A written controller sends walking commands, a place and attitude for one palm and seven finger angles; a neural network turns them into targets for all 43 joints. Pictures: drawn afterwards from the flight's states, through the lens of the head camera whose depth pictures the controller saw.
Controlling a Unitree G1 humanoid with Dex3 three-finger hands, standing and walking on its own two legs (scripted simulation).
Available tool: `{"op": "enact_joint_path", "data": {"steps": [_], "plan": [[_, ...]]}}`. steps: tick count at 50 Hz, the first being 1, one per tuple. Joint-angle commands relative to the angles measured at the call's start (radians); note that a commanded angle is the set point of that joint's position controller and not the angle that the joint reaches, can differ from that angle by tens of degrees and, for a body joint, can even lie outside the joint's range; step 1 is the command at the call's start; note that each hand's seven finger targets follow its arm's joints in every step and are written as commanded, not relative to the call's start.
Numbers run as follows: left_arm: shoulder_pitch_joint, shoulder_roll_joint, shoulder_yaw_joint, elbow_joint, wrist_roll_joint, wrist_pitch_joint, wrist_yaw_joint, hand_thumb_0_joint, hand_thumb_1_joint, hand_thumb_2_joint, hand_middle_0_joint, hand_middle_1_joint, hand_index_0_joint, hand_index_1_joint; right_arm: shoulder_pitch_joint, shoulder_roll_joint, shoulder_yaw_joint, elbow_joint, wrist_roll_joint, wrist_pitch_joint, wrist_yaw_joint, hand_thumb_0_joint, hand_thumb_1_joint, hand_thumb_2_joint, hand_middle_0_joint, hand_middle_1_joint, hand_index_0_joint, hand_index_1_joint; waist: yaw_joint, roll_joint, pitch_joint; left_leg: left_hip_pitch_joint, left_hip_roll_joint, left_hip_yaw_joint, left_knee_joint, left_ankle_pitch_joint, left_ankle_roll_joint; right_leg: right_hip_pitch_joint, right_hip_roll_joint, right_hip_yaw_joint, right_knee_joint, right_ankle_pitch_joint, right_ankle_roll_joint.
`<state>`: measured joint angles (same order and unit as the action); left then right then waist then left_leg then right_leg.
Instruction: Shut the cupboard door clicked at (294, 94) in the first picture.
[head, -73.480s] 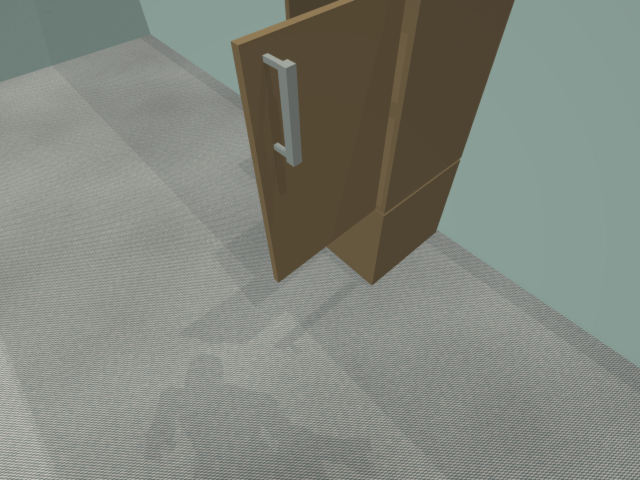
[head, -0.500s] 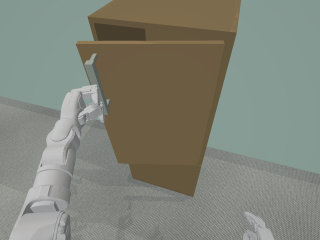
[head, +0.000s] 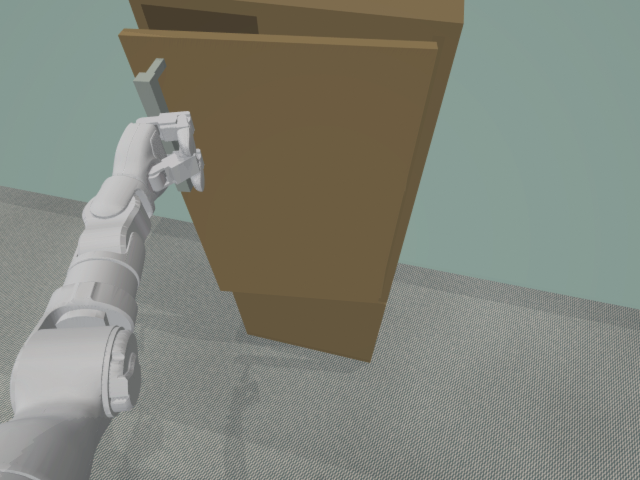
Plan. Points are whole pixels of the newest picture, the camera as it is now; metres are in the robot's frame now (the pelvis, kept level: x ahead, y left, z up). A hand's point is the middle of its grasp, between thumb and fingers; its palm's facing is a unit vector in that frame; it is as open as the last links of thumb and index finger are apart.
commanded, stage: push the door shut along its arc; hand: left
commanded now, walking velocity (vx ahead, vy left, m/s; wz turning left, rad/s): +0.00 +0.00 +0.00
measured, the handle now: (172, 130) +0.54 +0.19 +0.15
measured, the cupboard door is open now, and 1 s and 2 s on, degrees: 8 0 0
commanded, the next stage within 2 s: pull the fist back off the door in 0.64 s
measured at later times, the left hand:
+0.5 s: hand (218, 132) +0.52 +0.12 +0.16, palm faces -0.24 -0.97 -0.01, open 3.1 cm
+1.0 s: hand (237, 124) +0.54 +0.10 +0.15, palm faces +0.06 -1.00 -0.03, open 3.1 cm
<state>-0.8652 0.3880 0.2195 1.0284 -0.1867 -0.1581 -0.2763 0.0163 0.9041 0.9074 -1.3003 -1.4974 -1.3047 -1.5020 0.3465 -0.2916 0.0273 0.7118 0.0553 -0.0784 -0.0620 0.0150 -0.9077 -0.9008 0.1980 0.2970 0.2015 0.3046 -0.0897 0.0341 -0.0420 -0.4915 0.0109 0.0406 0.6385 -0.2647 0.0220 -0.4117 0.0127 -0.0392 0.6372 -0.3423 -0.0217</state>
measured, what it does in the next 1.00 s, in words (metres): stands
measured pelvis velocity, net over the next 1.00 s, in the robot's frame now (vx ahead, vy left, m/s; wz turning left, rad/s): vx -0.02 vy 0.00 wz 0.00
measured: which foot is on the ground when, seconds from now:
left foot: down 0.00-1.00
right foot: down 0.00-1.00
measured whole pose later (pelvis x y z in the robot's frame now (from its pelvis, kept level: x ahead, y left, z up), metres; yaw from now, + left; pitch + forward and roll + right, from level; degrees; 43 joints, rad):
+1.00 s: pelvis -0.02 +0.00 -0.02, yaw +0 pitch +16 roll -2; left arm -1.27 0.45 0.31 1.37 0.01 -0.18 0.05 0.02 0.90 0.90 -1.30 -1.50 -1.30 -1.50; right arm 0.41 -0.28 0.03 0.70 -0.02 -0.11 0.02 0.01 -0.91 -0.90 0.20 0.30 0.20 0.30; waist -0.22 0.04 -0.08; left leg -0.79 0.03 0.02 0.79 -0.28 0.02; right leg -0.70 0.03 -0.06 0.76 -0.35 -0.03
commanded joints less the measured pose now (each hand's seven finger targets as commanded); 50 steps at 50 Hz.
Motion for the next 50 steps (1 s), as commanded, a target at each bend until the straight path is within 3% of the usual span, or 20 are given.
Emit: {"op": "enact_joint_path", "data": {"steps": [1,4,5,7,11,13,17,19,22,25,29,32,35,37,38,40,42,45,46,50], "plan": [[-0.581,0.217,0.042,-0.165,-0.011,-0.091,-0.025,0.0,0.9,0.9,-1.3,-1.5,-1.3,-1.5,0.046,-0.157,-0.06,-0.098,-0.007,-0.046,-0.004,0.0,-0.9,-0.9,0.2,0.3,0.2,0.3,-0.038,-0.017,-0.358,0.299,-0.008,-0.073,-0.03,0.174,0.018,-0.05,0.017,0.023,-0.085,0.263,0.003],[-0.627,0.246,0.053,-0.132,-0.003,-0.099,-0.04,0.0,0.9,0.9,-1.3,-1.5,-1.3,-1.5,0.065,-0.163,-0.063,-0.089,-0.009,-0.045,-0.002,0.0,-0.9,-0.9,0.2,0.3,0.2,0.3,-0.05,-0.011,-0.364,0.276,-0.005,-0.075,-0.024,0.169,0.016,-0.064,0.018,0.027,-0.077,0.268,0.005],[-0.632,0.239,0.048,-0.137,0.001,-0.105,-0.045,0.0,0.9,0.9,-1.3,-1.5,-1.3,-1.5,0.066,-0.161,-0.065,-0.092,-0.011,-0.046,0.0,0.0,-0.9,-0.9,0.2,0.3,0.2,0.3,-0.045,0.029,-0.382,0.292,-0.005,-0.075,-0.019,0.174,0.012,-0.075,0.019,0.027,-0.071,0.265,0.003],[-0.632,0.242,0.051,-0.13,-0.002,-0.113,-0.054,0.0,0.9,0.9,-1.3,-1.5,-1.3,-1.5,0.078,-0.165,-0.067,-0.089,-0.012,-0.046,0.001,0.0,-0.9,-0.9,0.2,0.3,0.2,0.3,-0.05,0.025,-0.41,0.305,-0.003,-0.078,-0.007,0.204,0.012,-0.077,0.021,0.026,-0.065,0.286,0.003],[-0.677,0.251,0.049,-0.049,-0.002,-0.103,-0.068,0.0,0.9,0.9,-1.3,-1.5,-1.3,-1.5,0.105,-0.173,-0.067,-0.078,-0.015,-0.041,0.001,0.0,-0.9,-0.9,0.2,0.3,0.2,0.3,-0.078,-0.009,-0.357,0.24,-0.006,-0.068,0.004,0.166,0.019,-0.102,0.022,0.029,-0.068,0.263,0.008],[-0.703,0.326,0.101,-0.041,0.011,-0.105,-0.067,0.0,0.9,0.9,-1.3,-1.5,-1.3,-1.5,0.117,-0.181,-0.07,-0.076,-0.018,-0.038,0.002,0.0,-0.9,-0.9,0.2,0.3,0.2,0.3,-0.071,-0.018,-0.396,0.224,-0.004,-0.075,0.009,0.169,0.018,-0.086,0.021,0.035,-0.057,0.275,0.009],[-0.745,0.298,0.065,-0.032,0.022,-0.114,-0.082,0.0,0.9,0.9,-1.3,-1.5,-1.3,-1.5,0.126,-0.178,-0.07,-0.077,-0.021,-0.035,0.005,0.0,-0.9,-0.9,0.2,0.3,0.2,0.3,-0.089,0.018,-0.422,0.237,-0.005,-0.074,0.031,0.196,0.018,-0.114,0.024,0.035,-0.044,0.301,0.011],[-0.775,0.308,0.064,0.008,0.022,-0.106,-0.093,0.0,0.9,0.9,-1.3,-1.5,-1.3,-1.5,0.137,-0.184,-0.071,-0.068,-0.021,-0.034,0.004,0.0,-0.9,-0.9,0.2,0.3,0.2,0.3,-0.107,-0.003,-0.399,0.217,-0.002,-0.075,0.039,0.176,0.02,-0.138,0.026,0.037,-0.046,0.286,0.013],[-0.815,0.358,0.094,0.007,0.027,-0.108,-0.108,0.0,0.9,0.9,-1.3,-1.5,-1.3,-1.5,0.152,-0.192,-0.072,-0.066,-0.026,-0.032,0.003,0.0,-0.9,-0.9,0.2,0.3,0.2,0.3,-0.106,0.014,-0.45,0.215,-0.005,-0.08,0.055,0.202,0.02,-0.125,0.026,0.04,-0.031,0.314,0.011],[-0.837,0.349,0.072,0.048,0.032,-0.098,-0.129,0.0,0.9,0.9,-1.3,-1.5,-1.3,-1.5,0.16,-0.192,-0.072,-0.058,-0.026,-0.03,0.002,0.0,-0.9,-0.9,0.2,0.3,0.2,0.3,-0.121,0.033,-0.431,0.2,-0.005,-0.079,0.071,0.192,0.02,-0.16,0.027,0.039,-0.028,0.304,0.012],[-0.935,0.305,0.018,0.082,0.031,-0.083,-0.135,0.0,0.9,0.9,-1.3,-1.5,-1.3,-1.5,0.174,-0.197,-0.069,-0.032,-0.024,-0.031,-0.006,0.0,-0.9,-0.9,0.2,0.3,0.2,0.3,-0.168,0.012,-0.379,0.172,0.001,-0.088,0.076,0.121,0.026,-0.236,0.027,0.037,-0.038,0.223,0.019],[-0.971,0.271,-0.003,0.084,0.024,-0.078,-0.134,0.0,0.9,0.9,-1.3,-1.5,-1.3,-1.5,0.174,-0.198,-0.069,-0.018,-0.027,-0.046,-0.007,0.0,-0.9,-0.9,0.2,0.3,0.2,0.3,-0.174,0.057,-0.401,0.212,0.004,-0.098,0.089,0.117,0.025,-0.289,0.029,0.028,-0.032,0.185,0.015],[-0.981,0.251,-0.023,0.119,0.019,-0.068,-0.138,0.0,0.9,0.9,-1.3,-1.5,-1.3,-1.5,0.175,-0.204,-0.065,-0.005,-0.026,-0.06,-0.011,0.0,-0.9,-0.9,0.2,0.3,0.2,0.3,-0.192,0.035,-0.365,0.171,0.012,-0.104,0.09,0.041,0.025,-0.33,0.028,0.025,-0.034,0.11,0.017],[-1.016,0.222,-0.048,0.089,0.015,-0.077,-0.141,0.0,0.9,0.9,-1.3,-1.5,-1.3,-1.5,0.171,-0.204,-0.063,0.004,-0.027,-0.073,-0.013,0.0,-0.9,-0.9,0.2,0.3,0.2,0.3,-0.195,0.082,-0.404,0.207,0.013,-0.11,0.096,0.046,0.023,-0.351,0.028,0.021,-0.023,0.103,0.013],[-1.064,0.232,0.147,0.084,-0.051,-0.05,0.066,0.0,0.9,0.9,-1.3,-1.5,-1.3,-1.5,0.179,-0.161,-0.053,-0.016,-0.031,-0.076,-0.006,0.0,-0.9,-0.9,0.2,0.3,0.2,0.3,-0.141,0.073,-0.387,0.122,0.018,-0.128,0.073,-0.001,0.01,-0.324,0.026,0.019,-0.042,0.065,0.018],[-1.015,0.176,0.13,0.079,0.005,-0.036,0.264,0.0,0.9,0.9,-1.3,-1.5,-1.3,-1.5,0.199,-0.155,-0.059,-0.028,-0.052,-0.084,0.025,0.0,-0.9,-0.9,0.2,0.3,0.2,0.3,-0.154,0.023,-0.412,0.114,0.016,-0.125,0.057,-0.045,0.006,-0.301,0.03,0.007,-0.031,0.043,0.033],[-0.977,0.214,0.121,0.119,0.109,-0.049,0.368,0.0,0.9,0.9,-1.3,-1.5,-1.3,-1.5,0.223,-0.158,-0.058,-0.026,-0.074,-0.075,0.052,0.0,-0.9,-0.9,0.2,0.3,0.2,0.3,-0.162,-0.004,-0.417,0.08,0.009,-0.111,0.062,-0.042,0.013,-0.291,0.027,0.008,-0.025,0.03,0.036],[-0.996,0.25,0.062,0.137,0.233,-0.081,0.379,0.0,0.9,0.9,-1.3,-1.5,-1.3,-1.5,0.241,-0.168,-0.061,-0.036,-0.089,-0.059,0.081,0.0,-0.9,-0.9,0.2,0.3,0.2,0.3,-0.176,0.045,-0.408,0.072,0.002,-0.102,0.073,-0.046,0.018,-0.312,0.02,0.022,-0.022,0.029,0.027],[-0.993,0.289,0.088,0.145,0.233,-0.093,0.362,0.0,0.9,0.9,-1.3,-1.5,-1.3,-1.5,0.249,-0.173,-0.061,-0.041,-0.089,-0.053,0.081,0.0,-0.9,-0.9,0.2,0.3,0.2,0.3,-0.165,0.039,-0.416,0.068,-0.002,-0.105,0.073,-0.028,0.019,-0.284,0.022,0.027,-0.023,0.044,0.021],[-0.924,0.29,0.124,0.078,0.154,-0.134,0.275,0.0,0.9,0.9,-1.3,-1.5,-1.3,-1.5,0.228,-0.163,-0.066,-0.076,-0.072,-0.045,0.076,0.0,-0.9,-0.9,0.2,0.3,0.2,0.3,-0.114,0.053,-0.519,0.122,-0.001,-0.084,0.062,0.051,0.013,-0.162,0.033,0.039,-0.03,0.129,0.013]]}}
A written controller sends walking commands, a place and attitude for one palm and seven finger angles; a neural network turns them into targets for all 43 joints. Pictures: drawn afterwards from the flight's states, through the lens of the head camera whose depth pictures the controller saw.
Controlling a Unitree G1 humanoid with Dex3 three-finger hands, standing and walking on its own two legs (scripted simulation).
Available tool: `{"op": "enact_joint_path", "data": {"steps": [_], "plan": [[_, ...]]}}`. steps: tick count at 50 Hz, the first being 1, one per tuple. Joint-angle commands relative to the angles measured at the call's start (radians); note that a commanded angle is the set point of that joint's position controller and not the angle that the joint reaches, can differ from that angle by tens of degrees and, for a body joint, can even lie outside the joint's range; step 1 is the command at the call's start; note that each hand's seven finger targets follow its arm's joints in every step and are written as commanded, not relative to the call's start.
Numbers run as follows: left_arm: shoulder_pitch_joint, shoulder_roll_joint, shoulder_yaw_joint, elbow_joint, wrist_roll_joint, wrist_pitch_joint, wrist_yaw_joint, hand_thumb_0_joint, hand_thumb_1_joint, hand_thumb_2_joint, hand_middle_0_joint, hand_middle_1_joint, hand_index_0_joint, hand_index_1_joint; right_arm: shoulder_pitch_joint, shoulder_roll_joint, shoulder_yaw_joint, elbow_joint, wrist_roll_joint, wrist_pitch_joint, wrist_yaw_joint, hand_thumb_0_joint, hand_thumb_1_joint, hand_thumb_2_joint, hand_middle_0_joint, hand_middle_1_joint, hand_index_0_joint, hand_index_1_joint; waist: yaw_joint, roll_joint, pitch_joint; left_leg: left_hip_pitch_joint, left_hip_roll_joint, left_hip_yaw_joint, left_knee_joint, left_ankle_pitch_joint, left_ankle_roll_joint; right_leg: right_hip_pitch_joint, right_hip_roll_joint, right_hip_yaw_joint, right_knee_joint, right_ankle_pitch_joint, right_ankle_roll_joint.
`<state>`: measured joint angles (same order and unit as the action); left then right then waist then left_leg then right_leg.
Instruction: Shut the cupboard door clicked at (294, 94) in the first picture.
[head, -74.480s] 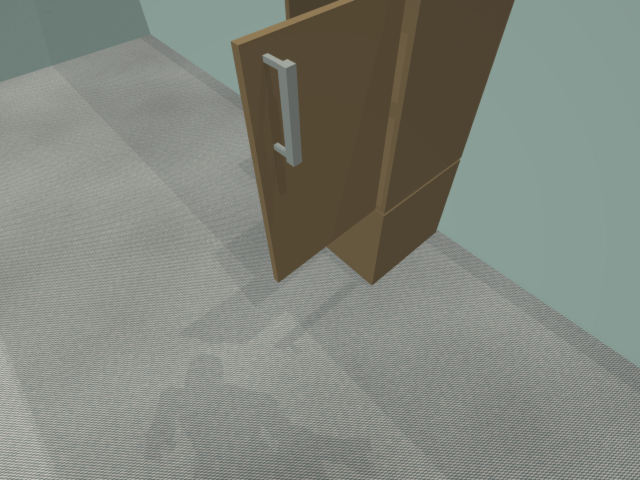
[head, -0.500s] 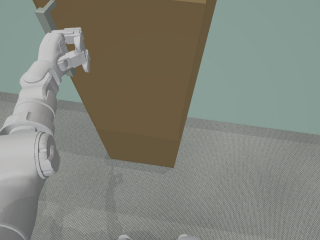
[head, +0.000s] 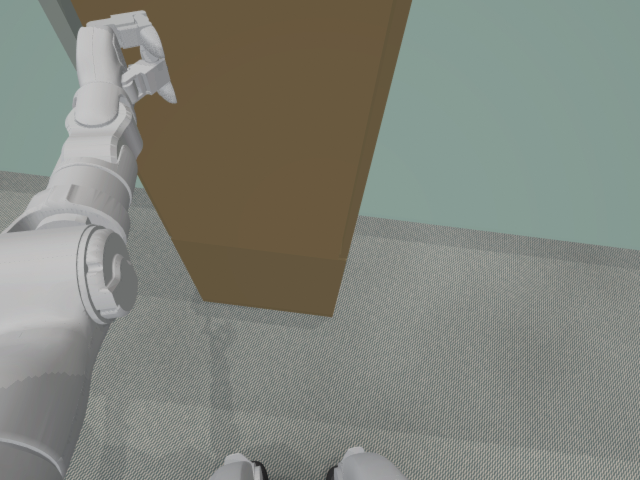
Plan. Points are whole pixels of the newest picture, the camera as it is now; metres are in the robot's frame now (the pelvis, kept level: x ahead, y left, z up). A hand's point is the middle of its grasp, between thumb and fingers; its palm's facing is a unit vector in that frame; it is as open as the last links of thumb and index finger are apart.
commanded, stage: pull the fist back off the door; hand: left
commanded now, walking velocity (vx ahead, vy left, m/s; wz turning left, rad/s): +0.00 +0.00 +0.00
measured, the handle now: (92, 50) +0.60 +0.19 +0.17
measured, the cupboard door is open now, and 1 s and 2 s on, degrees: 0 0 0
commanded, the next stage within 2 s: draw the hand back to the body in 0.62 s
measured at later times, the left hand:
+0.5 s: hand (150, 119) +0.48 +0.12 +0.17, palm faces +0.02 -1.00 +0.00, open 3.1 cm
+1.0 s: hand (125, 154) +0.43 +0.13 +0.18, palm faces +0.04 -1.00 -0.02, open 3.1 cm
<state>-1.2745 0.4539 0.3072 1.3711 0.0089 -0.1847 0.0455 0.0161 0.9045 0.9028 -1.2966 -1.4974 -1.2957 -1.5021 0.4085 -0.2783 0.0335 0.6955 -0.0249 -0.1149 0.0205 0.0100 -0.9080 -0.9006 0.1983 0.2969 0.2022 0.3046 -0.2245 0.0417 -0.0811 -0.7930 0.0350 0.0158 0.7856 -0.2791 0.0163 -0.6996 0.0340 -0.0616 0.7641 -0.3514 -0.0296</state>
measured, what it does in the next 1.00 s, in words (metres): stands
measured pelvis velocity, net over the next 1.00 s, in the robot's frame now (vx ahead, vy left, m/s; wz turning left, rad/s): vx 0.03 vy -0.01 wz -0.02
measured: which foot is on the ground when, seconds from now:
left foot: down 0.00-1.00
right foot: down 0.00-1.00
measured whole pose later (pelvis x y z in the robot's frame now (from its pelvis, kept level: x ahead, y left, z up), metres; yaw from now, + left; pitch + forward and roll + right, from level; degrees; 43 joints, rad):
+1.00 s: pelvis +0.03 -0.01 +0.03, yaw -1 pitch +3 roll +1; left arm -0.47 0.23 0.21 0.53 -0.18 -0.03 -0.09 0.02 0.90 0.90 -1.30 -1.50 -1.29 -1.50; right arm 0.31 -0.26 0.03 0.64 0.06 0.00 -0.03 0.02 -0.91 -0.90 0.20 0.30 0.20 0.30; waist -0.02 0.06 -0.07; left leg -0.34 0.03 0.06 0.55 -0.26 0.00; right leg -0.28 0.03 -0.02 0.58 -0.34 -0.04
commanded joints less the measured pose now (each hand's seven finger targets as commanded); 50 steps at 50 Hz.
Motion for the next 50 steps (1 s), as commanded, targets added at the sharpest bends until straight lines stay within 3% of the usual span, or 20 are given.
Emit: {"op": "enact_joint_path", "data": {"steps": [1,4,6,7,9,10,14,19,21,24,26,30,31,35,36,37,39,42,46,50], "plan": [[-0.454,0.233,0.058,-0.274,-0.054,-0.116,-0.061,0.0,0.9,0.9,-1.3,-1.5,-1.3,-1.5,0.173,-0.175,-0.075,-0.066,0.01,-0.005,-0.009,0.0,-0.9,-0.9,0.2,0.3,0.2,0.3,0.04,0.044,-0.495,0.437,-0.023,-0.057,-0.089,0.099,0.018,0.152,0.014,0.054,-0.153,0.167,0.018],[-0.306,0.23,0.083,-0.315,-0.068,-0.115,-0.08,0.0,0.9,0.9,-1.3,-1.5,-1.3,-1.5,0.163,-0.166,-0.079,-0.09,0.02,0.008,-0.013,0.0,-0.9,-0.9,0.2,0.3,0.2,0.3,0.073,-0.029,-0.474,0.401,-0.025,-0.026,-0.103,0.129,0.025,0.234,0.019,0.058,-0.162,0.249,0.026],[-0.245,0.18,0.06,-0.368,-0.077,-0.111,-0.084,0.0,0.9,0.9,-1.3,-1.5,-1.3,-1.5,0.155,-0.156,-0.083,-0.102,0.025,0.017,-0.013,0.0,-0.9,-0.9,0.2,0.3,0.2,0.3,0.087,-0.017,-0.435,0.409,-0.029,-0.009,-0.114,0.147,0.027,0.263,0.02,0.057,-0.173,0.283,0.025],[-0.214,0.192,0.082,-0.415,-0.082,-0.112,-0.082,0.0,0.9,0.9,-1.3,-1.5,-1.3,-1.5,0.148,-0.155,-0.087,-0.105,0.028,0.021,-0.014,0.0,-0.9,-0.9,0.2,0.3,0.2,0.3,0.103,-0.018,-0.439,0.434,-0.028,-0.007,-0.117,0.177,0.026,0.272,0.023,0.052,-0.171,0.315,0.023],[-0.157,0.142,0.059,-0.482,-0.103,-0.102,-0.085,0.0,0.9,0.9,-1.3,-1.5,-1.3,-1.5,0.133,-0.15,-0.092,-0.114,0.033,0.026,-0.016,0.0,-0.9,-0.9,0.2,0.3,0.2,0.3,0.109,-0.05,-0.427,0.456,-0.029,-0.001,-0.13,0.205,0.028,0.301,0.027,0.048,-0.181,0.357,0.025],[-0.141,0.126,0.052,-0.507,-0.111,-0.095,-0.086,0.0,0.9,0.9,-1.3,-1.5,-1.3,-1.5,0.125,-0.148,-0.094,-0.113,0.037,0.027,-0.017,0.0,-0.9,-0.9,0.2,0.3,0.2,0.3,0.111,-0.045,-0.4,0.467,-0.03,0.004,-0.134,0.214,0.029,0.301,0.028,0.049,-0.188,0.371,0.025],[-0.035,0.071,0.019,-0.712,-0.134,-0.084,-0.088,0.0,0.9,0.9,-1.3,-1.5,-1.3,-1.5,0.076,-0.134,-0.101,-0.123,0.047,0.021,-0.019,0.0,-0.9,-0.9,0.2,0.3,0.2,0.3,0.144,0.008,-0.439,0.58,-0.029,0.009,-0.141,0.336,0.026,0.346,0.028,0.043,-0.185,0.482,0.019],[0.098,-0.043,-0.067,-0.838,-0.156,-0.016,-0.088,0.0,0.9,0.9,-1.3,-1.5,-1.3,-1.5,0.003,-0.119,-0.098,-0.132,0.064,0.018,-0.024,0.0,-0.9,-0.9,0.2,0.3,0.2,0.3,0.153,-0.012,-0.36,0.626,-0.029,0.011,-0.158,0.388,0.027,0.356,0.02,0.034,-0.201,0.536,0.022],[0.107,-0.072,-0.095,-0.947,-0.161,0.001,-0.077,0.0,0.9,0.9,-1.3,-1.5,-1.3,-1.5,-0.026,-0.115,-0.098,-0.145,0.066,0.016,-0.028,0.0,-0.9,-0.9,0.2,0.3,0.2,0.3,0.162,0.029,-0.386,0.678,-0.031,0.012,-0.156,0.431,0.026,0.371,0.015,0.035,-0.198,0.555,0.02],[0.175,-0.13,-0.127,-0.958,-0.172,0.042,-0.066,0.0,0.9,0.9,-1.3,-1.5,-1.3,-1.5,-0.08,-0.106,-0.088,-0.152,0.07,0.016,-0.032,0.0,-0.9,-0.9,0.2,0.3,0.2,0.3,0.167,-0.052,-0.328,0.661,-0.033,0.007,-0.174,0.398,0.025,0.377,0.009,0.029,-0.21,0.549,0.024],[0.209,-0.117,-0.122,-0.974,-0.168,0.058,-0.056,0.0,0.9,0.9,-1.3,-1.5,-1.3,-1.5,-0.104,-0.107,-0.083,-0.16,0.071,0.024,-0.04,0.0,-0.9,-0.9,0.2,0.3,0.2,0.3,0.172,-0.095,-0.292,0.646,-0.037,0.01,-0.183,0.376,0.031,0.396,0.003,0.034,-0.218,0.552,0.027],[0.12,-0.165,-0.181,-0.974,-0.161,0.087,-0.049,0.0,0.9,0.9,-1.3,-1.5,-1.3,-1.5,-0.166,-0.092,-0.066,-0.163,0.076,0.036,-0.049,0.0,-0.9,-0.9,0.2,0.3,0.2,0.3,0.152,-0.079,-0.244,0.657,-0.04,0.0,-0.195,0.291,0.026,0.352,-0.007,0.039,-0.237,0.465,0.027],[0.09,-0.144,-0.168,-0.976,-0.161,0.086,-0.043,0.0,0.9,0.9,-1.3,-1.5,-1.3,-1.5,-0.163,-0.096,-0.065,-0.16,0.073,0.04,-0.055,0.0,-0.9,-0.9,0.2,0.3,0.2,0.3,0.145,-0.101,-0.249,0.662,-0.042,-0.003,-0.195,0.28,0.029,0.357,-0.008,0.041,-0.243,0.454,0.03],[0.032,-0.132,-0.155,-0.882,-0.164,0.086,-0.044,0.0,0.9,0.9,-1.3,-1.5,-1.3,-1.5,-0.193,-0.085,-0.05,-0.153,0.073,0.045,-0.063,0.0,-0.9,-0.9,0.2,0.3,0.2,0.3,0.149,-0.073,-0.25,0.646,-0.049,-0.011,-0.202,0.222,0.024,0.347,-0.016,0.05,-0.251,0.394,0.024],[0.058,-0.093,-0.125,-0.844,-0.162,0.082,-0.043,0.0,0.9,0.9,-1.3,-1.5,-1.3,-1.5,-0.183,-0.093,-0.049,-0.147,0.071,0.05,-0.065,0.0,-0.9,-0.9,0.2,0.3,0.2,0.3,0.156,-0.084,-0.252,0.631,-0.048,-0.012,-0.202,0.218,0.024,0.361,-0.018,0.053,-0.254,0.388,0.026],[0.027,-0.118,-0.153,-0.841,-0.16,0.074,-0.049,0.0,0.9,0.9,-1.3,-1.5,-1.3,-1.5,-0.192,-0.087,-0.044,-0.15,0.072,0.052,-0.063,0.0,-0.9,-0.9,0.2,0.3,0.2,0.3,0.147,-0.039,-0.26,0.635,-0.05,-0.011,-0.202,0.221,0.022,0.354,-0.022,0.055,-0.247,0.394,0.023],[0.118,-0.102,-0.12,-0.822,-0.165,0.065,-0.061,0.0,0.9,0.9,-1.3,-1.5,-1.3,-1.5,-0.19,-0.086,-0.044,-0.166,0.072,0.05,-0.057,0.0,-0.9,-0.9,0.2,0.3,0.2,0.3,0.179,-0.038,-0.296,0.634,-0.051,-0.012,-0.204,0.229,0.019,0.382,-0.019,0.053,-0.24,0.4,0.017],[0.294,-0.042,-0.056,-0.858,-0.183,0.058,-0.095,0.0,0.9,0.9,-1.3,-1.5,-1.3,-1.5,-0.196,-0.095,-0.045,-0.198,0.075,0.057,-0.053,0.0,-0.9,-0.9,0.2,0.3,0.2,0.3,0.224,-0.101,-0.323,0.593,-0.049,0.0,-0.219,0.273,0.024,0.479,-0.024,0.056,-0.233,0.489,0.021],[0.425,-0.021,-0.041,-1.023,-0.2,0.071,-0.134,0.0,0.9,0.9,-1.3,-1.5,-1.3,-1.5,-0.222,-0.097,-0.049,-0.236,0.085,0.061,-0.053,0.0,-0.9,-0.9,0.2,0.3,0.2,0.3,0.246,-0.122,-0.303,0.596,-0.047,0.017,-0.242,0.275,0.03,0.527,-0.024,0.056,-0.251,0.515,0.028],[0.479,-0.033,-0.056,-1.244,-0.227,0.093,-0.151,0.0,0.9,0.9,-1.3,-1.5,-1.3,-1.5,-0.258,-0.089,-0.052,-0.246,0.092,0.044,-0.066,0.0,-0.9,-0.9,0.2,0.3,0.2,0.3,0.246,-0.079,-0.284,0.648,-0.046,0.023,-0.265,0.257,0.035,0.521,-0.018,0.06,-0.282,0.485,0.031]]}}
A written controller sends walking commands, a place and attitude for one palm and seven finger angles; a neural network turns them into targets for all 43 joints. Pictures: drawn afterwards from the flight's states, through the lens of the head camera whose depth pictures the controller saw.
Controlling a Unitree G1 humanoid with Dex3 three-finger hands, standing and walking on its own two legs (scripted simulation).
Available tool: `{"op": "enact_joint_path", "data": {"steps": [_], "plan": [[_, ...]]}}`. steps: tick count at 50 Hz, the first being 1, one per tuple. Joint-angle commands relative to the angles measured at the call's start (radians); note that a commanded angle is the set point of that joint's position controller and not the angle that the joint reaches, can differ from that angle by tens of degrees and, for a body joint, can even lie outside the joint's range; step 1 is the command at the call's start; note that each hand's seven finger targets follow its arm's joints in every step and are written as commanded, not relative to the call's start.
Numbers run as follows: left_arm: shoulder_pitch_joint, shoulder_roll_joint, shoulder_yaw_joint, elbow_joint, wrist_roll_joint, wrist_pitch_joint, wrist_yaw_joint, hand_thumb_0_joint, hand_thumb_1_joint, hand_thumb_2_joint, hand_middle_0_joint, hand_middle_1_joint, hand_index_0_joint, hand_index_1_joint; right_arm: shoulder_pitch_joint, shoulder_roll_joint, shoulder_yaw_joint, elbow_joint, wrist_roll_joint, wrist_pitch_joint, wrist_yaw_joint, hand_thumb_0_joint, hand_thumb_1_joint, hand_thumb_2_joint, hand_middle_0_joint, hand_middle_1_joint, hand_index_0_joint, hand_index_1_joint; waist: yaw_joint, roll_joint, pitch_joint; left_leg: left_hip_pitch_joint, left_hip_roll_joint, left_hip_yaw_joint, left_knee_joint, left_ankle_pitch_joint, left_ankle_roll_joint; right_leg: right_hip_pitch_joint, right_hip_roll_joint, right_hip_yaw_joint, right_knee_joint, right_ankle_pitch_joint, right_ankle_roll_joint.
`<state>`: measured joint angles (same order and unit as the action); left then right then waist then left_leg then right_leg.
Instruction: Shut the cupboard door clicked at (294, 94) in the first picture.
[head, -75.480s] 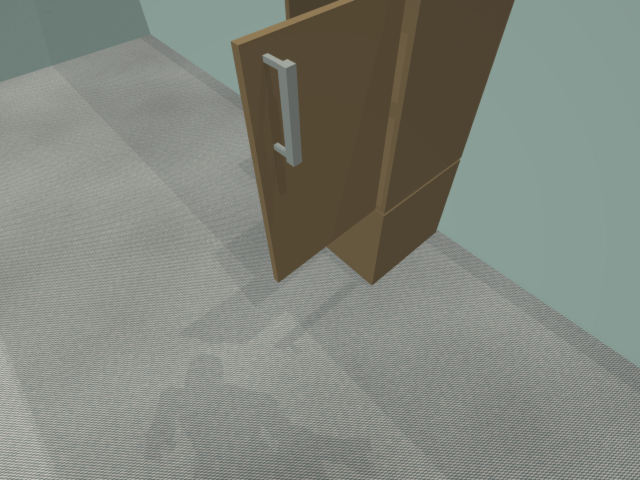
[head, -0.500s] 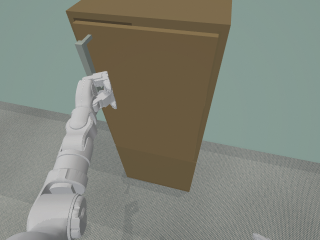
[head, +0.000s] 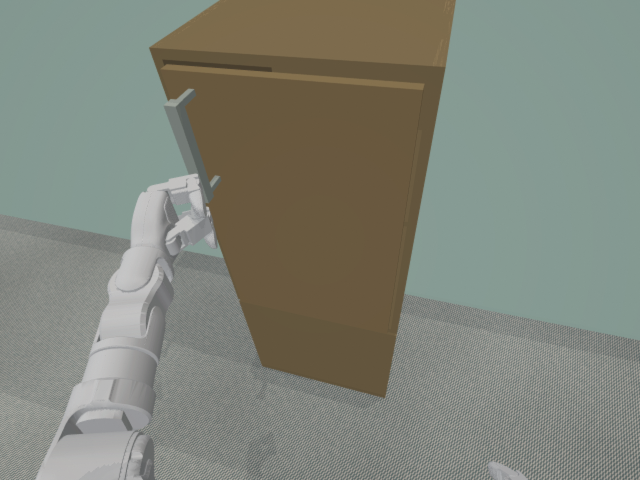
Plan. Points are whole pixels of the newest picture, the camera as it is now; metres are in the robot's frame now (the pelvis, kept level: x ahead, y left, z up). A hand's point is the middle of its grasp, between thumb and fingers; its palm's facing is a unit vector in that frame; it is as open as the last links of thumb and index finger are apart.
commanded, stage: draw the hand back to the body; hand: left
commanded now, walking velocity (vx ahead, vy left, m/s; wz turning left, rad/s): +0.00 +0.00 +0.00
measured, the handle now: (197, 148) +0.57 +0.21 +0.14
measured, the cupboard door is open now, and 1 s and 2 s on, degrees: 0 0 0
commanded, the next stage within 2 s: step back with the hand held close in 1.32 s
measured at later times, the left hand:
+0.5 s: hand (110, 307) +0.26 +0.22 +0.15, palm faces +0.29 -0.93 -0.24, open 3.3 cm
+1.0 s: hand (1, 367) +0.19 +0.29 +0.16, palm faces +0.45 -0.78 -0.43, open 6.5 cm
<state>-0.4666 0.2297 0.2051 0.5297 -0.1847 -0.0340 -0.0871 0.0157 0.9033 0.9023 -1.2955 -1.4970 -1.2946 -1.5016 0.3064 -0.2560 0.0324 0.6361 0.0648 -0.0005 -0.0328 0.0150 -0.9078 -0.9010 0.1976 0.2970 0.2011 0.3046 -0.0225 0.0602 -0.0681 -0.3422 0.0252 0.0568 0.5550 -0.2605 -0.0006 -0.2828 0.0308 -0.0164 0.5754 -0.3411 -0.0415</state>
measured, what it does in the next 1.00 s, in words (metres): stands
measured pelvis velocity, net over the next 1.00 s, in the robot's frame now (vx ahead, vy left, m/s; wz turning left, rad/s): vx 0.01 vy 0.02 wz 0.01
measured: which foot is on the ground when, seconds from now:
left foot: down 0.00-1.00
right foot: down 0.00-1.00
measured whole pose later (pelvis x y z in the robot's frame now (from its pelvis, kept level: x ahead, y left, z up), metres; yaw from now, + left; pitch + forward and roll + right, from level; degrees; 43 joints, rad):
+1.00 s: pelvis +0.01 +0.02 +0.01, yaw +1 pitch -3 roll +0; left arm 0.49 0.35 0.35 -0.36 -0.08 -0.07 0.09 0.02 0.89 0.90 -0.36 -0.47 -0.36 -0.47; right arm 0.20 -0.24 0.01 0.64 0.02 -0.04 -0.07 0.02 -0.91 -0.90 0.20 0.30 0.20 0.30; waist 0.06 0.07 -0.01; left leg -0.14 0.00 0.05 0.41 -0.23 0.02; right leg -0.05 0.01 -0.02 0.38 -0.28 -0.01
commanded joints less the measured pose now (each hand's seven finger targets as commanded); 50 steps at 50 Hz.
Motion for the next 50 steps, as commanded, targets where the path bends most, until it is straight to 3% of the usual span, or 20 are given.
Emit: {"op": "enact_joint_path", "data": {"steps": [1,3,4,7,11,12,13,14,15,16,22,25,26,29,34,36,39,41,46,50], "plan": [[-0.291,0.201,0.05,-0.438,-0.039,-0.05,-0.02,0.0,0.9,0.9,-1.3,-1.5,-1.3,-1.5,-0.162,-0.115,-0.051,-0.189,0.003,-0.077,-0.019,0.0,-0.9,-0.9,0.2,0.3,0.2,0.3,0.047,-0.096,-0.289,0.203,-0.035,-0.014,-0.036,0.236,0.053,0.109,-0.016,0.017,-0.103,0.465,0.048],[-0.261,0.219,0.065,-0.468,-0.046,-0.029,-0.026,0.0,0.9,0.9,-1.3,-1.5,-1.3,-1.5,-0.178,-0.112,-0.047,-0.173,0.006,-0.085,-0.029,0.0,-0.9,-0.9,0.2,0.3,0.2,0.3,0.041,-0.073,-0.237,0.204,-0.036,-0.018,-0.051,0.198,0.051,0.082,-0.015,0.017,-0.122,0.403,0.045],[-0.256,0.195,0.042,-0.493,-0.05,-0.019,-0.031,0.0,0.9,0.9,-1.3,-1.5,-1.3,-1.5,-0.185,-0.11,-0.045,-0.173,0.006,-0.092,-0.032,0.0,-0.9,-0.9,0.2,0.3,0.2,0.3,0.034,-0.078,-0.222,0.211,-0.036,-0.021,-0.058,0.18,0.052,0.067,-0.014,0.015,-0.132,0.37,0.046],[-0.181,0.212,0.06,-0.544,-0.062,0.013,-0.044,0.0,0.9,0.9,-1.3,-1.5,-1.3,-1.5,-0.209,-0.111,-0.042,-0.171,0.008,-0.108,-0.043,0.0,-0.9,-0.9,0.2,0.3,0.2,0.3,0.043,-0.041,-0.204,0.226,-0.037,-0.024,-0.065,0.161,0.051,0.061,-0.017,0.018,-0.147,0.324,0.045],[-0.047,0.228,0.093,-0.561,-0.084,0.063,-0.07,0.0,0.9,0.9,-1.19,-1.38,-1.19,-1.38,-0.23,-0.114,-0.036,-0.18,0.011,-0.12,-0.049,0.0,-0.9,-0.9,0.2,0.3,0.2,0.3,0.061,-0.081,-0.176,0.22,-0.038,-0.03,-0.074,0.147,0.049,0.066,-0.018,0.012,-0.157,0.298,0.048],[-0.042,0.223,0.09,-0.581,-0.089,0.073,-0.078,0.0,0.9,0.9,-1.163,-1.35,-1.163,-1.35,-0.242,-0.11,-0.032,-0.185,0.014,-0.122,-0.049,0.0,-0.9,-0.9,0.2,0.3,0.2,0.3,0.053,-0.08,-0.161,0.221,-0.037,-0.03,-0.079,0.139,0.048,0.058,-0.02,0.011,-0.161,0.287,0.049],[-0.001,0.263,0.046,-0.698,0.024,-0.007,0.021,0.0,0.9,0.9,-1.135,-1.32,-1.135,-1.32,-0.255,-0.081,-0.03,-0.19,-0.007,-0.123,-0.05,0.0,-0.9,-0.9,0.2,0.3,0.2,0.3,0.05,-0.05,-0.059,0.216,-0.037,-0.03,-0.109,0.113,0.044,0.013,-0.043,0.043,-0.224,0.244,0.051],[0.112,0.218,0.044,-0.647,0.036,-0.024,0.068,0.0,0.9,0.9,-1.107,-1.29,-1.107,-1.29,-0.252,-0.081,-0.03,-0.174,-0.016,-0.118,-0.049,0.0,-0.9,-0.9,0.2,0.3,0.2,0.3,0.047,-0.065,-0.028,0.216,-0.031,-0.033,-0.115,0.094,0.042,0.012,-0.042,0.032,-0.232,0.207,0.05],[0.15,0.197,0.016,-0.674,0.052,-0.037,0.092,0.0,0.9,0.9,-1.08,-1.26,-1.08,-1.26,-0.251,-0.083,-0.028,-0.174,-0.018,-0.108,-0.046,0.0,-0.9,-0.9,0.2,0.3,0.2,0.3,0.047,-0.071,-0.038,0.235,-0.027,-0.037,-0.132,0.094,0.041,0.028,-0.036,0.026,-0.238,0.193,0.046],[0.185,0.217,0.032,-0.687,0.058,-0.048,0.108,0.0,0.9,0.9,-1.053,-1.23,-1.053,-1.23,-0.252,-0.088,-0.035,-0.171,-0.022,-0.102,-0.046,0.0,-0.9,-0.9,0.2,0.3,0.2,0.3,0.051,-0.116,-0.04,0.249,-0.023,-0.033,-0.135,0.107,0.046,0.037,-0.033,0.026,-0.254,0.208,0.05],[0.205,0.234,0.039,-0.844,0.094,-0.094,0.159,0.0,0.9,0.9,-0.887,-1.05,-0.887,-1.05,-0.266,-0.073,-0.027,-0.17,-0.035,-0.084,-0.048,0.0,-0.9,-0.9,0.2,0.3,0.2,0.3,0.044,0.034,-0.076,0.332,-0.019,-0.035,-0.19,0.125,0.039,0.104,-0.028,0.018,-0.273,0.193,0.031],[0.261,0.237,0.05,-0.878,0.105,-0.102,0.171,0.0,0.9,0.9,-0.805,-0.96,-0.805,-0.96,-0.275,-0.071,-0.022,-0.169,-0.041,-0.086,-0.047,0.0,-0.9,-0.9,0.2,0.3,0.2,0.3,0.051,0.026,-0.07,0.347,-0.019,-0.042,-0.202,0.141,0.034,0.111,-0.021,0.007,-0.28,0.205,0.027],[0.31,0.245,0.061,-0.87,0.103,-0.1,0.172,0.0,0.9,0.9,-0.777,-0.93,-0.777,-0.93,-0.277,-0.076,-0.026,-0.165,-0.045,-0.086,-0.049,0.0,-0.9,-0.9,0.2,0.3,0.2,0.3,0.054,-0.022,-0.062,0.35,-0.016,-0.04,-0.201,0.153,0.039,0.114,-0.02,0.01,-0.294,0.217,0.032],[0.397,0.229,0.068,-0.923,0.104,-0.1,0.174,0.0,0.9,0.9,-0.695,-0.84,-0.695,-0.84,-0.281,-0.07,-0.027,-0.172,-0.048,-0.081,-0.048,0.0,-0.9,-0.9,0.2,0.3,0.2,0.3,0.06,-0.005,-0.069,0.353,-0.014,-0.042,-0.204,0.196,0.035,0.146,-0.022,0.002,-0.271,0.263,0.028],[0.565,0.255,0.134,-0.953,0.101,-0.096,0.175,0.0,0.9,0.9,-0.558,-0.69,-0.558,-0.69,-0.281,-0.07,-0.031,-0.176,-0.051,-0.072,-0.043,0.0,-0.9,-0.9,0.2,0.3,0.2,0.3,0.075,-0.04,-0.041,0.325,-0.011,-0.044,-0.203,0.223,0.033,0.162,-0.024,-0.001,-0.269,0.292,0.03],[0.625,0.287,0.178,-0.967,0.102,-0.095,0.176,0.0,0.9,0.9,-0.502,-0.63,-0.502,-0.63,-0.281,-0.076,-0.036,-0.175,-0.053,-0.073,-0.042,0.0,-0.9,-0.9,0.2,0.3,0.2,0.3,0.084,-0.044,-0.032,0.318,-0.01,-0.045,-0.2,0.239,0.034,0.164,-0.023,-0.001,-0.276,0.303,0.031],[0.694,0.285,0.197,-1.03,0.101,-0.102,0.18,0.0,0.9,0.9,-0.42,-0.54,-0.42,-0.54,-0.274,-0.067,-0.04,-0.181,-0.051,-0.074,-0.039,0.0,-0.9,-0.9,0.2,0.3,0.2,0.3,0.085,-0.002,-0.048,0.315,-0.01,-0.042,-0.19,0.261,0.03,0.175,-0.029,-0.003,-0.256,0.32,0.03],[0.762,0.316,0.239,-1.042,0.101,-0.102,0.184,0.0,0.9,0.9,-0.365,-0.48,-0.365,-0.48,-0.273,-0.074,-0.046,-0.179,-0.054,-0.083,-0.04,0.0,-0.9,-0.9,0.2,0.3,0.2,0.3,0.094,-0.023,-0.043,0.312,-0.008,-0.041,-0.181,0.28,0.034,0.172,-0.027,-0.001,-0.264,0.34,0.032],[0.863,0.332,0.283,-1.11,0.101,-0.108,0.191,0.0,0.9,0.9,-0.228,-0.33,-0.228,-0.33,-0.262,-0.075,-0.056,-0.179,-0.052,-0.097,-0.041,0.0,-0.9,-0.9,0.2,0.3,0.2,0.3,0.095,-0.008,-0.032,0.305,-0.006,-0.037,-0.166,0.303,0.034,0.164,-0.028,-0.001,-0.261,0.36,0.033],[0.826,0.284,0.233,-1.095,0.106,-0.1,0.197,0.0,0.9,0.9,-0.2,-0.3,-0.2,-0.3,-0.248,-0.077,-0.057,-0.172,-0.051,-0.1,-0.047,0.0,-0.9,-0.9,0.2,0.3,0.2,0.3,0.076,-0.003,0.006,0.302,-0.007,-0.036,-0.173,0.274,0.034,0.129,-0.031,-0.005,-0.257,0.319,0.035]]}}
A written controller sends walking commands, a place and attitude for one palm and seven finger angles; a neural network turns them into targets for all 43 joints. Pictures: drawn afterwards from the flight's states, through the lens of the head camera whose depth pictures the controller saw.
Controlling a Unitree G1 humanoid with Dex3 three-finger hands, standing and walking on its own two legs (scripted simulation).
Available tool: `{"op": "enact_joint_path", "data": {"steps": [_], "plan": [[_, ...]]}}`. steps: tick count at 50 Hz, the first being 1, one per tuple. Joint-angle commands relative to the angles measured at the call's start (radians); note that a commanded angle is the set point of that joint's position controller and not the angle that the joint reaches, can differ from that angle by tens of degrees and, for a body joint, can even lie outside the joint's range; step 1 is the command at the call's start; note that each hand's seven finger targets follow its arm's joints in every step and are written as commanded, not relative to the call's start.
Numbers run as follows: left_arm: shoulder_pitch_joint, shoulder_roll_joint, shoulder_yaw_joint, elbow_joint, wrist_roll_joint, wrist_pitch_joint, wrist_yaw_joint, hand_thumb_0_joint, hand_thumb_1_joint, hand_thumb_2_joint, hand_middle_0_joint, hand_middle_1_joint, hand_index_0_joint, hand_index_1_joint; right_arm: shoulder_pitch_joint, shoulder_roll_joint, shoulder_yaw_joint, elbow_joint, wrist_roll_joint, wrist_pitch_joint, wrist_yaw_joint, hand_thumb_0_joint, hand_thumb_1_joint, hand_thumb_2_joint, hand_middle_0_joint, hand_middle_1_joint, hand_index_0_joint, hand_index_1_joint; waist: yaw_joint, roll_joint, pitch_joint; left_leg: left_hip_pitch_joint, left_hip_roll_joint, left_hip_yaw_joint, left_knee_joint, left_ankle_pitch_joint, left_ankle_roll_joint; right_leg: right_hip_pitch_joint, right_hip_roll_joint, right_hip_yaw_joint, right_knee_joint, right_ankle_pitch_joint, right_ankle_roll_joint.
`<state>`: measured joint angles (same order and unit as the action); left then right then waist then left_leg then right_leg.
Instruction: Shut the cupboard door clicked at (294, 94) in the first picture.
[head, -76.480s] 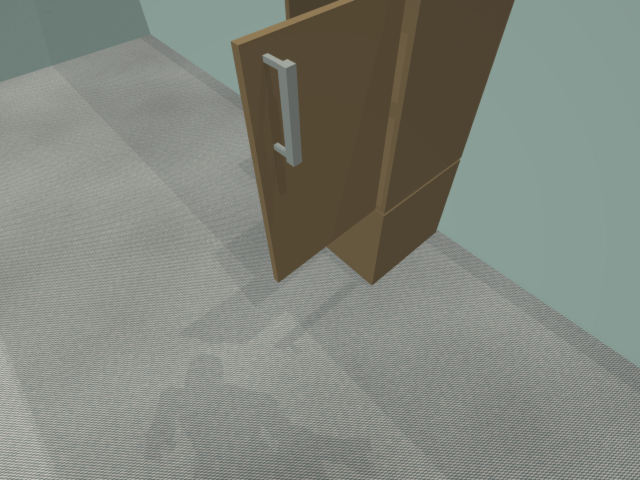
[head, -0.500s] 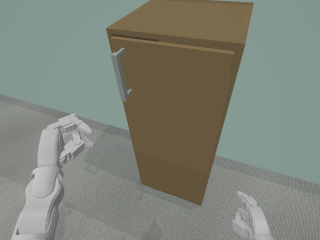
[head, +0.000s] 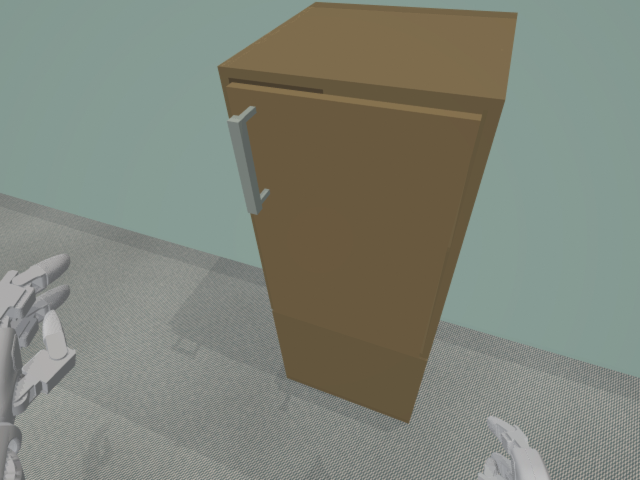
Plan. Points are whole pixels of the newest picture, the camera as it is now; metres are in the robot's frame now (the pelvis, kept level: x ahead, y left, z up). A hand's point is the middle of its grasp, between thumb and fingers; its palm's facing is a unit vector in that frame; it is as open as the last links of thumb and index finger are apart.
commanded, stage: draw the hand back to the body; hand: left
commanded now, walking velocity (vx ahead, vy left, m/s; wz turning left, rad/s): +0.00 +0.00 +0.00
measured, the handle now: (252, 162) +0.55 +0.18 +0.13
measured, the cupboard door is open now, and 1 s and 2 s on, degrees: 0 0 0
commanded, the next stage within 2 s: step back with the hand held close in 0.32 s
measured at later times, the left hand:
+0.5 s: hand (66, 354) +0.18 +0.27 +0.15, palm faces +0.45 -0.79 -0.41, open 7.4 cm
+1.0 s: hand (5, 402) +0.13 +0.30 +0.15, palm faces +0.39 -0.79 -0.48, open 7.4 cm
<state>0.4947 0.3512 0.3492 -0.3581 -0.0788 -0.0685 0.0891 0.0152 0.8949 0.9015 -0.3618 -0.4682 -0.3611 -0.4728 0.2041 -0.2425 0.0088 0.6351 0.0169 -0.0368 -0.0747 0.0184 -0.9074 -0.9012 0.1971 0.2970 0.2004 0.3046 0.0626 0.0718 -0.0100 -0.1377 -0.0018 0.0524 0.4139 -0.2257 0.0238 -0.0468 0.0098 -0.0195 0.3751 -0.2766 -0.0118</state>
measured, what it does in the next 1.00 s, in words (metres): shifts its weight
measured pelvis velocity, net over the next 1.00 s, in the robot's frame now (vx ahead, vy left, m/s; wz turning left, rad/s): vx -0.07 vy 0.04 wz -0.02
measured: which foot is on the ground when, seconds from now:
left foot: down 0.00-1.00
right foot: down 0.00-1.00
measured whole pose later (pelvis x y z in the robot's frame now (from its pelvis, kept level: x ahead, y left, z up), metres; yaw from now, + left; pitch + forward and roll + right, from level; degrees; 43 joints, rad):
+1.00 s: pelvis -0.07 +0.04 -0.01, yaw -1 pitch +0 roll -2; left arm 0.55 0.43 0.41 -0.45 -0.05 -0.16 0.13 0.01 0.89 0.90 -0.21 -0.30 -0.21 -0.30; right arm 0.22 -0.24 0.00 0.53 0.03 0.03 -0.10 0.02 -0.91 -0.90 0.20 0.30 0.20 0.30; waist 0.00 0.03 -0.02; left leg -0.37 -0.01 0.09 0.54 -0.18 0.08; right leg -0.29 0.00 0.01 0.51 -0.22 0.03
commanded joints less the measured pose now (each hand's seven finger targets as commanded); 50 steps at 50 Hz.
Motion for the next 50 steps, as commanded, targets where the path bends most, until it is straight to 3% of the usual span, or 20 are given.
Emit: {"op": "enact_joint_path", "data": {"steps": [1,4,6,9,11,13,16,22,23,24,25,28,32,36,37,41,42,46,47,50], "plan": [[-0.154,0.167,0.088,-0.2,0.002,-0.065,0.021,0.0,0.9,0.9,-0.2,-0.3,-0.2,-0.3,-0.148,-0.095,-0.035,-0.166,-0.005,-0.07,-0.008,0.0,-0.9,-0.9,0.2,0.3,0.2,0.3,-0.012,-0.035,-0.029,0.097,0.021,-0.029,-0.029,0.229,0.013,-0.122,-0.01,0.0,-0.073,0.252,0.007],[-0.172,0.166,0.085,-0.191,0.004,-0.066,0.028,0.0,0.9,0.9,-0.2,-0.3,-0.2,-0.3,-0.149,-0.091,-0.033,-0.166,-0.005,-0.07,-0.014,0.0,-0.9,-0.9,0.2,0.3,0.2,0.3,-0.008,-0.02,-0.039,0.101,0.019,-0.037,-0.043,0.188,0.011,-0.117,-0.01,-0.001,-0.069,0.195,0.005],[-0.165,0.19,0.108,-0.2,0.005,-0.069,0.029,0.0,0.9,0.9,-0.2,-0.3,-0.2,-0.3,-0.148,-0.096,-0.034,-0.163,-0.008,-0.075,-0.014,0.0,-0.9,-0.9,0.2,0.3,0.2,0.3,0.0,-0.037,-0.062,0.105,0.019,-0.04,-0.041,0.206,0.013,-0.098,-0.009,0.0,-0.071,0.219,0.003],[-0.143,0.174,0.1,-0.223,0.003,-0.069,0.027,0.0,0.9,0.9,-0.2,-0.3,-0.2,-0.3,-0.152,-0.084,-0.028,-0.168,-0.008,-0.072,-0.009,0.0,-0.9,-0.9,0.2,0.3,0.2,0.3,0.004,0.009,-0.079,0.1,0.017,-0.04,-0.04,0.229,0.006,-0.073,-0.012,0.001,-0.056,0.241,0.0],[-0.123,0.199,0.128,-0.211,0.001,-0.065,0.027,0.0,0.9,0.9,-0.2,-0.3,-0.2,-0.3,-0.152,-0.088,-0.028,-0.165,-0.01,-0.072,-0.009,0.0,-0.9,-0.9,0.2,0.3,0.2,0.3,0.01,-0.002,-0.073,0.095,0.017,-0.038,-0.038,0.236,0.007,-0.068,-0.01,0.004,-0.067,0.258,0.0],[-0.129,0.181,0.112,-0.215,-0.001,-0.063,0.025,0.0,0.9,0.9,-0.2,-0.3,-0.2,-0.3,-0.154,-0.08,-0.023,-0.171,-0.009,-0.066,-0.007,0.0,-0.9,-0.9,0.2,0.3,0.2,0.3,0.005,0.01,-0.055,0.089,0.019,-0.039,-0.043,0.227,0.002,-0.076,-0.01,0.0,-0.062,0.243,0.0],[-0.111,0.189,0.128,-0.188,-0.003,-0.059,0.022,0.0,0.9,0.9,-0.2,-0.3,-0.2,-0.3,-0.155,-0.084,-0.027,-0.171,-0.009,-0.063,-0.008,0.0,-0.9,-0.9,0.2,0.3,0.2,0.3,0.008,-0.026,-0.04,0.085,0.023,-0.035,-0.044,0.226,0.006,-0.082,-0.007,0.003,-0.076,0.248,0.002],[-0.141,0.172,0.102,-0.216,-0.002,-0.06,0.021,0.0,0.9,0.9,-0.2,-0.3,-0.2,-0.3,-0.154,-0.082,-0.027,-0.175,-0.008,-0.058,-0.006,0.0,-0.9,-0.9,0.2,0.3,0.2,0.3,0.001,-0.007,-0.061,0.093,0.021,-0.04,-0.049,0.212,0.005,-0.074,-0.01,0.004,-0.073,0.225,0.002],[-0.234,0.3,0.207,-0.284,0.007,-0.092,0.03,0.0,0.9,0.9,-0.2,-0.3,-0.2,-0.3,-0.152,-0.104,-0.033,-0.206,0.004,-0.042,-0.005,0.0,-0.9,-0.9,0.2,0.3,0.2,0.3,-0.026,-0.008,-0.025,0.028,0.048,-0.051,0.014,0.144,0.027,-0.164,-0.068,0.094,-0.113,0.289,0.003],[-0.138,0.231,0.152,-0.205,0.004,-0.095,0.025,0.0,0.9,0.9,-0.2,-0.3,-0.2,-0.3,-0.147,-0.096,-0.033,-0.184,-0.004,-0.032,-0.008,0.0,-0.9,-0.9,0.2,0.3,0.2,0.3,-0.036,-0.05,-0.041,0.023,0.045,-0.065,0.039,0.133,0.027,-0.174,-0.099,0.106,-0.106,0.315,-0.003],[-0.1,0.21,0.129,-0.191,0.01,-0.098,0.024,0.0,0.9,0.9,-0.2,-0.3,-0.2,-0.3,-0.143,-0.098,-0.037,-0.187,-0.004,-0.022,-0.007,0.0,-0.9,-0.9,0.2,0.3,0.2,0.3,-0.036,-0.071,-0.056,0.016,0.047,-0.058,0.051,0.137,0.023,-0.182,-0.111,0.111,-0.097,0.337,-0.001],[-0.059,0.213,0.131,-0.202,0.01,-0.108,0.029,0.0,0.9,0.9,-0.2,-0.3,-0.2,-0.3,-0.137,-0.103,-0.048,-0.2,0.001,0.0,-0.011,0.0,-0.9,-0.9,0.2,0.3,0.2,0.3,-0.039,-0.047,-0.132,0.019,0.062,-0.052,0.064,0.236,0.019,-0.157,-0.119,0.097,-0.031,0.427,0.0],[-0.021,0.243,0.16,-0.228,0.004,-0.108,0.039,0.0,0.9,0.9,-0.2,-0.3,-0.2,-0.3,-0.135,-0.106,-0.053,-0.224,0.007,0.028,-0.021,0.0,-0.9,-0.9,0.2,0.3,0.2,0.3,-0.042,-0.052,-0.177,0.023,0.085,-0.063,0.058,0.364,0.018,-0.143,-0.1,0.071,0.028,0.481,0.009],[0.016,0.284,0.204,-0.241,-0.003,-0.107,0.048,0.0,0.9,0.9,-0.2,-0.3,-0.2,-0.3,-0.136,-0.116,-0.06,-0.247,0.008,0.049,-0.028,0.0,-0.9,-0.9,0.2,0.3,0.2,0.3,-0.038,-0.041,-0.182,-0.018,0.095,-0.071,0.043,0.378,0.017,-0.136,-0.082,0.073,0.06,0.457,0.011],[0.024,0.259,0.181,-0.255,-0.002,-0.109,0.048,0.0,0.9,0.9,-0.2,-0.3,-0.2,-0.3,-0.128,-0.11,-0.057,-0.253,0.012,0.054,-0.026,0.0,-0.9,-0.9,0.2,0.3,0.2,0.3,-0.043,-0.038,-0.177,-0.038,0.099,-0.073,0.04,0.366,0.016,-0.129,-0.082,0.074,0.068,0.442,0.01],[0.041,0.285,0.209,-0.276,-0.002,-0.121,0.058,0.0,0.9,0.9,-0.2,-0.3,-0.2,-0.3,-0.119,-0.124,-0.064,-0.261,0.01,0.051,-0.026,0.0,-0.9,-0.9,0.2,0.3,0.2,0.3,-0.041,-0.015,-0.159,-0.104,0.108,-0.093,0.008,0.241,0.022,-0.145,-0.065,0.087,0.07,0.312,0.012],[0.036,0.26,0.184,-0.293,0.001,-0.128,0.059,0.0,0.9,0.9,-0.2,-0.3,-0.2,-0.3,-0.112,-0.116,-0.057,-0.264,0.012,0.047,-0.026,0.0,-0.9,-0.9,0.2,0.3,0.2,0.3,-0.047,-0.003,-0.15,-0.141,0.116,-0.104,-0.008,0.209,0.025,-0.13,-0.064,0.078,0.087,0.279,0.012],[0.017,0.27,0.211,-0.29,0.016,-0.154,0.069,0.0,0.9,0.9,-0.2,-0.3,-0.2,-0.3,-0.103,-0.135,-0.063,-0.265,0.008,0.022,-0.028,0.0,-0.9,-0.9,0.2,0.3,0.2,0.3,-0.049,0.045,-0.086,-0.34,0.148,-0.161,-0.114,-0.185,0.054,-0.08,-0.025,0.072,0.127,0.086,0.019],[0.014,0.245,0.195,-0.291,0.021,-0.163,0.07,0.0,0.9,0.9,-0.2,-0.3,-0.2,-0.3,-0.094,-0.127,-0.058,-0.265,0.009,0.014,-0.028,0.0,-0.9,-0.9,0.2,0.3,0.2,0.3,-0.055,0.056,-0.074,-0.401,0.16,-0.182,-0.144,-0.273,0.064,-0.049,-0.023,0.065,0.157,0.071,0.02],[-0.005,0.23,0.198,-0.285,0.035,-0.182,0.071,0.0,0.9,0.9,-0.2,-0.3,-0.2,-0.3,-0.078,-0.132,-0.063,-0.258,0.008,-0.012,-0.026,0.0,-0.9,-0.9,0.2,0.3,0.2,0.3,-0.055,0.065,-0.062,-0.521,0.18,-0.207,-0.167,-0.428,0.08,0.003,-0.006,0.061,0.216,0.043,0.023]]}}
